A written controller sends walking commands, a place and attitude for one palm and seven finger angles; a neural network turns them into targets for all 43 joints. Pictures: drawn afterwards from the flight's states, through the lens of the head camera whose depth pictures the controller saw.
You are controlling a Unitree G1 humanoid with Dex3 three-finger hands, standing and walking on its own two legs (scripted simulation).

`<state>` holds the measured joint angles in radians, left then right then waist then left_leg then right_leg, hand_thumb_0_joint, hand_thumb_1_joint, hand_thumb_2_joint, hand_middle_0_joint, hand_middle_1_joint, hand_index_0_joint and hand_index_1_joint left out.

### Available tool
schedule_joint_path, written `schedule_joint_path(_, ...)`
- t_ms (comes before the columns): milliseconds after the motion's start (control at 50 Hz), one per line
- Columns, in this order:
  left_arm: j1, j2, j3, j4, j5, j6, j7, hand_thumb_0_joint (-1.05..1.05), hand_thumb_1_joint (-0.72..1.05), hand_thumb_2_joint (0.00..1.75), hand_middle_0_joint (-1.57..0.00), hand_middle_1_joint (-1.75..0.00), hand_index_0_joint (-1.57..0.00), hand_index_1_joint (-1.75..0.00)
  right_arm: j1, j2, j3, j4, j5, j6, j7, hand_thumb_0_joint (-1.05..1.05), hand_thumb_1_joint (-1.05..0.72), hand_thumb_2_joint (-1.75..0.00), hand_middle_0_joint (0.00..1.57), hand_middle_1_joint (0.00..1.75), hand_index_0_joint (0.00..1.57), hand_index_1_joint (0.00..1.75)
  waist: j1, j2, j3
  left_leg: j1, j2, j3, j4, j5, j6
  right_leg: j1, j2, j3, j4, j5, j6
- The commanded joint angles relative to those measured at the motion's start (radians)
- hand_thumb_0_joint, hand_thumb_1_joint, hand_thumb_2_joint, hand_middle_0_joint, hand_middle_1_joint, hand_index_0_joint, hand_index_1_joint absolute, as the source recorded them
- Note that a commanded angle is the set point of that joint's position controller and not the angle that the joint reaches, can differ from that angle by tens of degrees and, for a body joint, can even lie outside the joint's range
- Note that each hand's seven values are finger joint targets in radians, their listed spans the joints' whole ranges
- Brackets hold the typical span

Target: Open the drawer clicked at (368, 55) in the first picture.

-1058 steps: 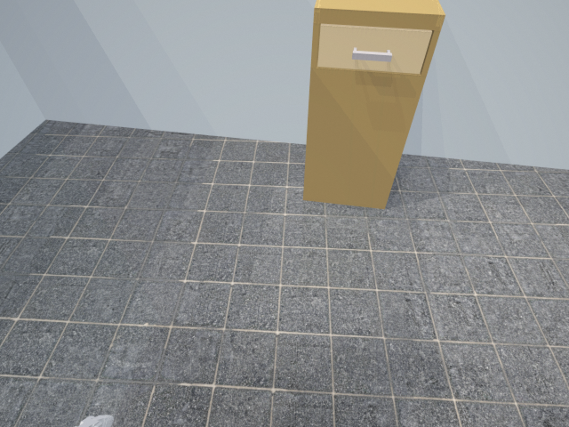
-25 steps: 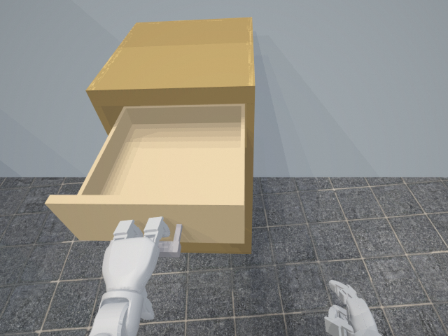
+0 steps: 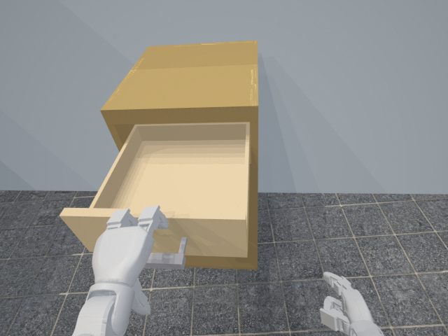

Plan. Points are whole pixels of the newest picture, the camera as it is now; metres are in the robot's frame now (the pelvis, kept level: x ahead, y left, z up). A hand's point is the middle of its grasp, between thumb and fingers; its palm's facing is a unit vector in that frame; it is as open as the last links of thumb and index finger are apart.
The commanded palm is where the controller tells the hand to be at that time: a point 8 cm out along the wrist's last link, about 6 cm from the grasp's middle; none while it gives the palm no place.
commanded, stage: lift the hand off the handle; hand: left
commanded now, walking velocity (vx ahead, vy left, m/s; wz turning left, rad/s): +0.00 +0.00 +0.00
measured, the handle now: (154, 250) +0.27 +0.19 +0.00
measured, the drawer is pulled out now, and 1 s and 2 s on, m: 0.30 0.30 0.30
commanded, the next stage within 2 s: draw the hand back to the body in 0.72 s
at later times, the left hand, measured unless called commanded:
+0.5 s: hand (122, 234) +0.22 +0.20 +0.13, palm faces +0.15 -0.14 -0.98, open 13.8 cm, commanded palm +0.18 +0.19 +0.19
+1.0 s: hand (112, 233) +0.21 +0.20 +0.14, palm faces +0.14 -0.14 -0.98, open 13.8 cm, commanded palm +0.17 +0.21 +0.20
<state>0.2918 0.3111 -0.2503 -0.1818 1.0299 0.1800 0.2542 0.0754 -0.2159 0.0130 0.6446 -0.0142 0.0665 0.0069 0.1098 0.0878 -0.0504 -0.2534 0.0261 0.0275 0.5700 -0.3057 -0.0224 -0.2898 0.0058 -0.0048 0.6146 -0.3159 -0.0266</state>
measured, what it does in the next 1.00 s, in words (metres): stands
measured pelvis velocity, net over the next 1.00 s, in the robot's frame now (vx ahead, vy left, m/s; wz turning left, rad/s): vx -0.02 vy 0.00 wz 0.00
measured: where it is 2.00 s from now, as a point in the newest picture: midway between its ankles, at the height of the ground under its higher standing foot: outside the picture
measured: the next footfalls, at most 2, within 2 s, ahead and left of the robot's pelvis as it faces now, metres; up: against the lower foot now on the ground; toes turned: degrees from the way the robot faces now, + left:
none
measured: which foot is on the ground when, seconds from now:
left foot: down 0.00-1.00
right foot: down 0.00-1.00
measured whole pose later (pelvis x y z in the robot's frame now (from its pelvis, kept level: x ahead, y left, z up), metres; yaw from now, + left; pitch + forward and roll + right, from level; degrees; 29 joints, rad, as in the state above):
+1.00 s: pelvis -0.02 +0.00 +0.01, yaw +0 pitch -5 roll +1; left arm 0.19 0.43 -0.14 -0.37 0.91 0.19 0.01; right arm 0.03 -0.24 0.05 0.65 0.01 0.10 0.03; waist 0.12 0.13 0.01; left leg -0.10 0.02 0.03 0.40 -0.20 -0.02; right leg -0.13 0.01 -0.01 0.43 -0.21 -0.02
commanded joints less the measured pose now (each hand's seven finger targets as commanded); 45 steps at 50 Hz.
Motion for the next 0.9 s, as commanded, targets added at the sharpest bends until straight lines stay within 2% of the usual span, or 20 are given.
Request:
schedule_joint_path(0, -0.131, 0.120, 0.101, -0.279, 0.009, -0.007, 0.009, 0.00, -0.50, 0.30, -0.30, -1.20, -0.30, -1.20, -0.200, -0.071, -0.023, -0.176, 0.007, -0.048, 0.004, 0.00, -0.90, -0.90, 0.20, 0.30, 0.20, 0.30, 0.004, -0.090, -0.103, 0.069, -0.058, 0.014, -0.084, 0.231, 0.052, 0.068, 0.021, 0.027, -0.164, 0.200, -0.002)
schedule_joint_path(140, -0.133, 0.126, 0.089, -0.365, -0.007, -0.021, -0.052, 0.00, -0.50, 0.30, -0.30, -1.20, -0.30, -1.20, -0.210, -0.068, -0.013, -0.184, 0.006, -0.050, 0.015, 0.00, -0.90, -0.90, 0.20, 0.30, 0.20, 0.30, 0.011, -0.079, -0.121, 0.121, -0.054, 0.012, -0.108, 0.269, 0.058, 0.109, 0.015, 0.013, -0.188, 0.214, -0.001)
schedule_joint_path(320, -0.243, 0.206, 0.176, -0.366, -0.035, 0.010, -0.094, 0.00, -0.50, 0.30, -0.30, -1.20, -0.30, -1.20, -0.256, -0.073, -0.004, -0.169, 0.020, -0.029, 0.007, 0.00, -0.90, -0.90, 0.20, 0.30, 0.20, 0.30, 0.014, -0.071, -0.083, 0.137, -0.042, 0.004, -0.168, 0.255, 0.048, 0.157, 0.019, 0.028, -0.242, 0.193, -0.001)
schedule_joint_path(340, -0.245, 0.170, 0.133, -0.353, -0.033, 0.015, -0.107, 0.00, -0.50, 0.30, -0.30, -1.20, -0.30, -1.20, -0.250, -0.069, 0.003, -0.168, 0.017, -0.035, 0.011, 0.00, -0.90, -0.90, 0.20, 0.30, 0.20, 0.30, 0.015, -0.082, -0.097, 0.141, -0.046, 0.012, -0.168, 0.264, 0.054, 0.162, 0.010, 0.013, -0.239, 0.191, 0.004)
schedule_joint_path(360, -0.258, 0.194, 0.154, -0.349, -0.049, 0.017, -0.116, 0.00, -0.50, 0.30, -0.30, -1.20, -0.30, -1.20, -0.248, -0.072, -0.002, -0.153, 0.022, -0.026, 0.007, 0.00, -0.90, -0.90, 0.20, 0.30, 0.20, 0.30, 0.003, -0.066, -0.064, 0.144, -0.043, 0.007, -0.185, 0.261, 0.050, 0.156, 0.017, 0.015, -0.254, 0.191, 0.003)
schedule_joint_path(420, -0.270, 0.222, 0.177, -0.407, -0.068, 0.023, -0.148, 0.00, -0.50, 0.30, -0.30, -1.20, -0.30, -1.20, -0.275, -0.079, 0.002, -0.178, 0.027, -0.026, 0.010, 0.00, -0.90, -0.90, 0.20, 0.30, 0.20, 0.30, 0.015, -0.048, -0.095, 0.152, -0.037, 0.002, -0.197, 0.270, 0.049, 0.194, 0.019, 0.015, -0.249, 0.205, 0.001)
schedule_joint_path(460, -0.265, 0.198, 0.148, -0.396, -0.070, 0.021, -0.168, 0.00, -0.50, 0.30, -0.30, -1.20, -0.30, -1.20, -0.258, -0.076, 0.003, -0.161, 0.024, -0.021, 0.015, 0.00, -0.90, -0.90, 0.20, 0.30, 0.20, 0.30, 0.005, -0.062, -0.076, 0.155, -0.040, 0.004, -0.206, 0.288, 0.049, 0.193, 0.016, 0.006, -0.258, 0.218, 0.003)
schedule_joint_path(520, -0.278, 0.261, 0.217, -0.428, -0.084, 0.029, -0.182, 0.00, -0.50, 0.30, -0.30, -1.20, -0.30, -1.20, -0.282, -0.087, 0.007, -0.177, 0.031, -0.015, 0.017, 0.00, -0.90, -0.90, 0.20, 0.30, 0.20, 0.30, 0.016, -0.043, -0.083, 0.144, -0.031, 0.002, -0.212, 0.273, 0.047, 0.216, 0.020, 0.016, -0.259, 0.216, 0.003)
schedule_joint_path(540, -0.276, 0.230, 0.186, -0.426, -0.070, 0.029, -0.188, 0.00, -0.50, 0.30, -0.30, -1.20, -0.30, -1.20, -0.276, -0.077, 0.015, -0.181, 0.026, -0.019, 0.023, 0.00, -0.90, -0.90, 0.20, 0.30, 0.20, 0.30, 0.029, -0.074, -0.110, 0.147, -0.038, 0.009, -0.210, 0.290, 0.051, 0.230, 0.010, 0.005, -0.252, 0.215, 0.003)
schedule_joint_path(560, -0.266, 0.242, 0.199, -0.403, -0.085, 0.030, -0.191, 0.00, -0.50, 0.30, -0.30, -1.20, -0.30, -1.20, -0.272, -0.079, 0.009, -0.164, 0.030, -0.010, 0.022, 0.00, -0.90, -0.90, 0.20, 0.30, 0.20, 0.30, 0.013, -0.070, -0.057, 0.143, -0.035, 0.004, -0.221, 0.284, 0.046, 0.209, 0.016, 0.010, -0.266, 0.208, 0.003)
schedule_joint_path(620, -0.325, 0.249, 0.209, -0.442, -0.106, 0.037, -0.201, 0.00, -0.50, 0.30, -0.30, -1.20, -0.30, -1.20, -0.296, -0.085, 0.010, -0.183, 0.039, -0.013, 0.026, 0.00, -0.90, -0.90, 0.20, 0.30, 0.20, 0.30, 0.013, -0.035, -0.064, 0.139, -0.029, -0.002, -0.226, 0.246, 0.045, 0.210, 0.021, 0.012, -0.269, 0.169, 0.002)
schedule_joint_path(640, -0.284, 0.209, 0.173, -0.395, -0.088, 0.041, -0.209, 0.00, -0.50, 0.30, -0.30, -1.20, -0.30, -1.20, -0.280, -0.080, 0.014, -0.177, 0.034, -0.017, 0.029, 0.00, -0.90, -0.90, 0.20, 0.30, 0.20, 0.30, 0.021, -0.071, -0.076, 0.142, -0.035, 0.010, -0.222, 0.259, 0.047, 0.209, 0.014, 0.002, -0.266, 0.161, 0.003)
schedule_joint_path(660, -0.276, 0.191, 0.152, -0.381, -0.104, 0.042, -0.215, 0.00, -0.50, 0.30, -0.30, -1.20, -0.30, -1.20, -0.272, -0.083, 0.009, -0.165, 0.038, -0.008, 0.029, 0.00, -0.90, -0.90, 0.20, 0.30, 0.20, 0.30, 0.004, -0.073, -0.037, 0.137, -0.033, 0.003, -0.237, 0.244, 0.044, 0.193, 0.017, 0.001, -0.280, 0.152, 0.006)
schedule_joint_path(680, -0.283, 0.204, 0.161, -0.384, -0.099, 0.042, -0.218, 0.00, -0.50, 0.30, -0.30, -1.20, -0.30, -1.20, -0.274, -0.091, 0.007, -0.170, 0.038, -0.007, 0.028, 0.00, -0.90, -0.90, 0.20, 0.30, 0.20, 0.30, 0.010, -0.079, -0.029, 0.131, -0.032, 0.007, -0.240, 0.237, 0.044, 0.190, 0.018, -0.002, -0.281, 0.149, 0.007)
schedule_joint_path(720, -0.320, 0.242, 0.197, -0.417, -0.107, 0.041, -0.219, 0.00, -0.50, 0.30, -0.30, -1.20, -0.30, -1.20, -0.295, -0.094, 0.009, -0.185, 0.045, -0.010, 0.026, 0.00, -0.90, -0.90, 0.20, 0.30, 0.20, 0.30, 0.006, -0.063, -0.051, 0.124, -0.027, 0.004, -0.238, 0.206, 0.045, 0.205, 0.024, 0.008, -0.277, 0.125, 0.006)
schedule_joint_path(740, -0.335, 0.208, 0.154, -0.408, -0.082, 0.038, -0.220, 0.00, -0.50, 0.30, -0.30, -1.20, -0.30, -1.20, -0.287, -0.087, 0.020, -0.191, 0.037, -0.016, 0.030, 0.00, -0.90, -0.90, 0.20, 0.30, 0.20, 0.30, 0.021, -0.079, -0.087, 0.128, -0.035, 0.011, -0.234, 0.219, 0.049, 0.216, 0.012, -0.002, -0.269, 0.115, 0.005)
schedule_joint_path(760, -0.350, 0.214, 0.154, -0.389, -0.082, 0.033, -0.216, 0.00, -0.50, 0.30, -0.30, -1.20, -0.30, -1.20, -0.282, -0.086, 0.010, -0.170, 0.037, -0.008, 0.024, 0.00, -0.90, -0.90, 0.20, 0.30, 0.20, 0.30, 0.001, -0.064, -0.045, 0.130, -0.033, 0.007, -0.241, 0.204, 0.046, 0.191, 0.017, 0.006, -0.286, 0.100, 0.005)
schedule_joint_path(820, -0.371, 0.263, 0.214, -0.424, -0.089, 0.017, -0.202, 0.00, -0.50, 0.30, -0.30, -1.20, -0.30, -1.20, -0.289, -0.090, 0.008, -0.186, 0.040, -0.017, 0.021, 0.00, -0.90, -0.90, 0.20, 0.30, 0.20, 0.30, 0.015, -0.037, -0.089, 0.132, -0.030, 0.000, -0.234, 0.199, 0.048, 0.221, 0.024, 0.016, -0.274, 0.116, 0.001)
schedule_joint_path(840, -0.343, 0.248, 0.202, -0.395, -0.073, 0.013, -0.200, 0.00, -0.50, 0.30, -0.30, -1.20, -0.30, -1.20, -0.275, -0.082, 0.014, -0.182, 0.032, -0.026, 0.024, 0.00, -0.90, -0.90, 0.20, 0.30, 0.20, 0.30, 0.030, -0.067, -0.122, 0.139, -0.040, 0.010, -0.223, 0.232, 0.051, 0.234, 0.012, 0.009, -0.266, 0.136, 0.001)
schedule_joint_path(880, -0.282, 0.271, 0.246, -0.364, -0.091, 0.008, -0.196, 0.00, -0.50, 0.30, -0.30, -1.20, -0.30, -1.20, -0.263, -0.088, 0.006, -0.167, 0.032, -0.017, 0.020, 0.00, -0.90, -0.90, 0.20, 0.30, 0.20, 0.30, 0.028, -0.082, -0.073, 0.133, -0.041, 0.009, -0.224, 0.240, 0.046, 0.221, 0.013, 0.017, -0.279, 0.157, 0.004)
